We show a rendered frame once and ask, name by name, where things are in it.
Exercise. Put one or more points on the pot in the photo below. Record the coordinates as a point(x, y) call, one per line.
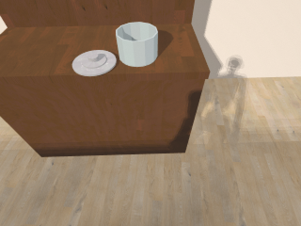
point(137, 43)

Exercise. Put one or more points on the lid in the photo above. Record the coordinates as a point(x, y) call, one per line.
point(106, 62)

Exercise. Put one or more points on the knob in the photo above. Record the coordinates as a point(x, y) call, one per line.
point(93, 57)

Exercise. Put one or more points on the table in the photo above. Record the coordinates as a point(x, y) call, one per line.
point(128, 110)

